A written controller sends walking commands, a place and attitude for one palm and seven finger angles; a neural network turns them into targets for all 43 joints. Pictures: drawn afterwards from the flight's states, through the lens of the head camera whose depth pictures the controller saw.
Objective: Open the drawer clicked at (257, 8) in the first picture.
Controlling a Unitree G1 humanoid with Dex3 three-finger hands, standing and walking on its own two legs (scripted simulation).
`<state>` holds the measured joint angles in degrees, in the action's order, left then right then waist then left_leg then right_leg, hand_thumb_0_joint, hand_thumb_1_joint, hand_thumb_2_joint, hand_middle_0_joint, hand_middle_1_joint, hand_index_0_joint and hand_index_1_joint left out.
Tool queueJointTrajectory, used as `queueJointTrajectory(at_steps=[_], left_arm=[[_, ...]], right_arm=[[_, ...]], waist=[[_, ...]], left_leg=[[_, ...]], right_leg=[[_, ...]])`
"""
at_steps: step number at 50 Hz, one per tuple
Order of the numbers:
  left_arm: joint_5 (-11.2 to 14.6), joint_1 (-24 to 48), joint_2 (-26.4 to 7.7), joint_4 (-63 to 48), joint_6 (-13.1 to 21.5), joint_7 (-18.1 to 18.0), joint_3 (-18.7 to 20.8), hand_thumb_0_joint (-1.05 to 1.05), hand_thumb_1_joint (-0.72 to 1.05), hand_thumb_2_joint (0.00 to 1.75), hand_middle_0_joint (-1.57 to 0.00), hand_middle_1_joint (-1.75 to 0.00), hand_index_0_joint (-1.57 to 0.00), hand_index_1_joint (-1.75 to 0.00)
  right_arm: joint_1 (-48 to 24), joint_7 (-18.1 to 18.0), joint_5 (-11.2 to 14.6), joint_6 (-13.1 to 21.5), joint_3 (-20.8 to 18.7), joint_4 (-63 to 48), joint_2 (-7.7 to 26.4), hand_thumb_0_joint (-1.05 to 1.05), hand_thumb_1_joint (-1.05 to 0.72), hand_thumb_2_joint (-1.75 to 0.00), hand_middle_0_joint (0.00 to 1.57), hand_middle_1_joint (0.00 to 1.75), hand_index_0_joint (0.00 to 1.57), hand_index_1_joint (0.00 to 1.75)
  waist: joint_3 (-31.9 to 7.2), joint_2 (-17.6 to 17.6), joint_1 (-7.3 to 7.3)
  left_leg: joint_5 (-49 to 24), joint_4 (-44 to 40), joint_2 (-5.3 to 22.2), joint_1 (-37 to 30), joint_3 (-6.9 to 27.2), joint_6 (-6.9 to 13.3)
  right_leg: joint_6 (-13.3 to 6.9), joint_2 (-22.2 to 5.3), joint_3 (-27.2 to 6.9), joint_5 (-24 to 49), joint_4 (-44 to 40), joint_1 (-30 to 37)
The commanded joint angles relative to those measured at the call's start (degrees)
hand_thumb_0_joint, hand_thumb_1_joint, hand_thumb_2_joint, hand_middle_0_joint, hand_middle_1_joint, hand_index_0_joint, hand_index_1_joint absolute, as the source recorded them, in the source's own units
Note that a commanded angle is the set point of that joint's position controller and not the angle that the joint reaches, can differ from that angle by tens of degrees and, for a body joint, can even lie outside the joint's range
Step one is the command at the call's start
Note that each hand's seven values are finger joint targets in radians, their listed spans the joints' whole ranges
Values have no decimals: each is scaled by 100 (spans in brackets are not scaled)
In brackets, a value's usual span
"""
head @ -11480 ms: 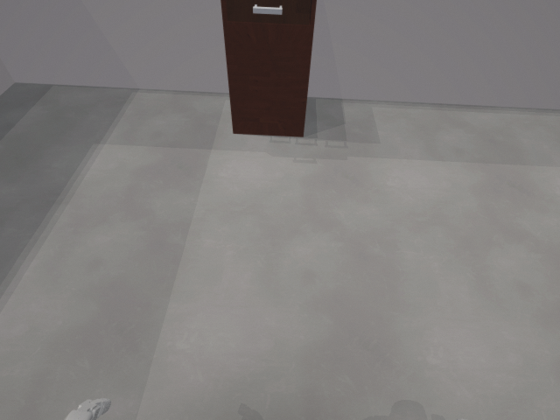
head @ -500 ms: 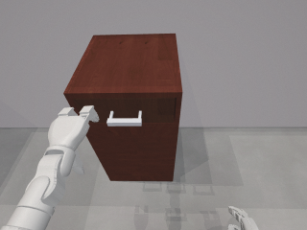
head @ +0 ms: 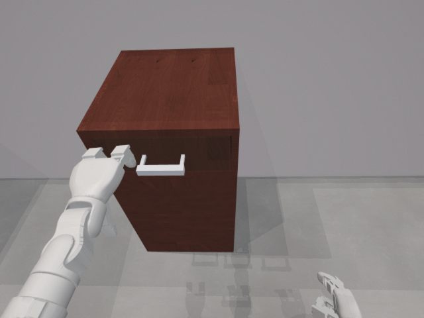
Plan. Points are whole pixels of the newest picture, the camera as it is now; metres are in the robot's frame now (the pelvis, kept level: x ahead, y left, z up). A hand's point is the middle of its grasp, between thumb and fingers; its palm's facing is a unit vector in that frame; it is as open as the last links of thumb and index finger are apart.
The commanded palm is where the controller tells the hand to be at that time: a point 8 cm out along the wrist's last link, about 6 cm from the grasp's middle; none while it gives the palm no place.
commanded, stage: move the hooked fingers above the handle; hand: left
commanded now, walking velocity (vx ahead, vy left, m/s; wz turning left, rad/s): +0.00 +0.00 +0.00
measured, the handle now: (162, 164) +0.50 +0.21 -0.06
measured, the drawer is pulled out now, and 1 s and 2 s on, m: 0.00 0.00 0.00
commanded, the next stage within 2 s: lower the fingers behind the handle in 1.96 s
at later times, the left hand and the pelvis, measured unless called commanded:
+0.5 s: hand (131, 178) +0.38 +0.23 +0.03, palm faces +0.01 -0.07 -1.00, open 13.8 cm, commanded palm +0.36 +0.24 +0.09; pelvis +0.02 -0.01 -0.01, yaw -1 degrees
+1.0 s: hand (142, 170) +0.42 +0.22 +0.01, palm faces -0.01 -0.04 -1.00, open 13.8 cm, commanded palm +0.40 +0.22 +0.07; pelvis +0.01 +0.01 -0.02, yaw -1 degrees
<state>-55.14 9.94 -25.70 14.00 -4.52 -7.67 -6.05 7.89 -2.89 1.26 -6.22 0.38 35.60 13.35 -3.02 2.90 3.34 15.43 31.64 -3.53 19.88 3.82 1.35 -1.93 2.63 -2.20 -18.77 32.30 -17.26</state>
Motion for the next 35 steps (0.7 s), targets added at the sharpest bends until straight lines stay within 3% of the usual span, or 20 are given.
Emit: queueJointTrajectory(at_steps=[1,3,4,7,10,11,13,17,18,21,25,27,29,31,33,35], left_arm=[[-67,1850,-1263,-757,97,-250,860,0,-50,30,-30,-120,-30,-120],[-72,1995,-1169,-760,156,-264,741,0,-50,30,-30,-120,-30,-120],[-77,2038,-1223,-789,191,-284,786,0,-50,30,-30,-120,-30,-120],[-75,2117,-1368,-510,234,-310,907,0,-50,30,-30,-120,-30,-120],[-81,2093,-1464,-506,313,-370,1019,0,-50,30,-30,-120,-30,-120],[-61,2154,-1432,-485,326,-387,1004,0,-50,30,-30,-120,-30,-120],[-78,2145,-1341,-410,356,-446,950,0,-50,30,-30,-120,-30,-120],[-100,2017,-1239,-437,343,-550,917,0,-50,30,-30,-120,-30,-120],[-99,1979,-1120,-393,312,-573,837,0,-50,30,-30,-120,-30,-120],[-145,2111,-1299,-223,221,-659,995,0,-50,30,-30,-120,-30,-120],[-200,2214,-1045,-128,123,-758,778,0,-50,30,-30,-120,-30,-120],[-246,2474,-1238,128,68,-796,907,0,-50,30,-30,-120,-30,-120],[-317,2755,-1200,285,59,-827,831,0,-50,30,-30,-120,-30,-120],[-318,2997,-1015,278,84,-845,637,0,-50,30,-30,-120,-30,-120],[-344,2965,-1024,419,127,-877,689,0,-50,30,-30,-120,-30,-120],[-363,3292,-685,516,147,-877,339,0,-50,30,-30,-120,-30,-120]], right_arm=[[-434,-63,-19,175,-293,-753,682,0,-90,-90,20,30,20,30],[-389,-60,-14,190,-318,-765,678,0,-90,-90,20,30,20,30],[-343,-62,-29,189,-333,-753,691,0,-90,-90,20,30,20,30],[-267,-87,-18,161,-355,-714,719,0,-90,-90,20,30,20,30],[-211,-95,-29,144,-400,-692,724,0,-90,-90,20,30,20,30],[-150,-90,-35,129,-413,-692,735,0,-90,-90,20,30,20,30],[-108,-73,-21,135,-447,-663,727,0,-90,-90,20,30,20,30],[-8,-15,-23,111,-506,-678,743,0,-90,-90,20,30,20,30],[21,-2,-19,103,-520,-664,743,0,-90,-90,20,30,20,30],[87,5,-24,61,-531,-621,789,0,-90,-90,20,30,20,30],[126,24,-9,38,-545,-621,756,0,-90,-90,20,30,20,30],[167,-3,0,17,-531,-576,785,0,-90,-90,20,30,20,30],[188,-30,-2,7,-540,-550,773,0,-90,-90,20,30,20,30],[245,-20,-9,7,-546,-562,766,0,-90,-90,20,30,20,30],[320,-6,-22,10,-576,-525,757,0,-90,-90,20,30,20,30],[376,19,-22,0,-571,-502,750,0,-90,-90,20,30,20,30]], waist=[[-1300,-296,-65],[-1346,-185,-97],[-1537,-200,-93],[-1544,-364,-130],[-1811,-240,-101],[-1904,-340,-123],[-1828,-215,-150],[-2082,-168,-133],[-2026,-233,-166],[-2071,-405,-179],[-2062,-277,-227],[-1997,-324,-251],[-2029,-330,-295],[-2133,-67,-335],[-2247,-125,-329],[-2185,-23,-444]], left_leg=[[-1281,-75,-32,-458,-335,125],[-1322,5,-37,-472,-347,140],[-1425,57,-45,-487,-343,146],[-1431,169,-65,-243,-375,162],[-1631,286,-83,-203,-414,165],[-1658,308,-97,-141,-403,166],[-1717,360,-73,-133,-417,163],[-2034,464,-60,-154,-406,157],[-2073,478,-37,-194,-412,163],[-2090,498,-23,-62,-413,152],[-2113,530,-4,-116,-436,148],[-1952,519,2,-38,-422,155],[-1915,541,19,-57,-427,152],[-2017,555,35,-188,-391,137],[-2167,623,70,-309,-362,139],[-2252,655,105,-353,-319,109]], right_leg=[[-24,-74,11,1563,-359,244],[-26,-84,7,1653,-300,150],[-24,-86,-7,1816,-238,219],[10,-109,-71,2083,-166,255],[28,-138,-117,2571,-29,370],[34,-137,-116,2625,5,445],[30,-131,-99,2713,67,288],[15,-113,-53,2984,223,287],[14,-97,-23,2973,222,201],[2,-81,-32,2958,265,240],[-1,-69,35,2885,298,68],[-11,-46,33,2613,273,-28],[-16,-40,52,2496,286,-130],[-57,-23,82,2369,316,-245],[-61,0,98,2391,353,-329],[-72,8,165,2287,394,-579]])
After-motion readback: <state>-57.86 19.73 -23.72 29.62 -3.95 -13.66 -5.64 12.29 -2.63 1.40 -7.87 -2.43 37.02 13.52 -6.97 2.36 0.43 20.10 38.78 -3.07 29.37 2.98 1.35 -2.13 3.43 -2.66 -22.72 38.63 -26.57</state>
